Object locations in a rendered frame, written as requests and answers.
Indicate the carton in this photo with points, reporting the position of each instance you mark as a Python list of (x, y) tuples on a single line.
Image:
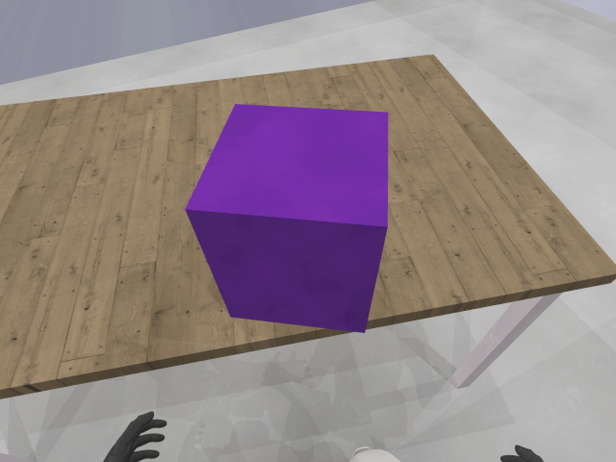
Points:
[(291, 213)]

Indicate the robot left hand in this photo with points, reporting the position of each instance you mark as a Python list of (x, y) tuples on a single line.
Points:
[(124, 448)]

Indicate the right robot shin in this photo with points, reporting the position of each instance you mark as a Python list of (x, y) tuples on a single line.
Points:
[(360, 450)]

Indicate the table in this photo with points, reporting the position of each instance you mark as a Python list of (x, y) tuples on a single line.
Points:
[(102, 275)]

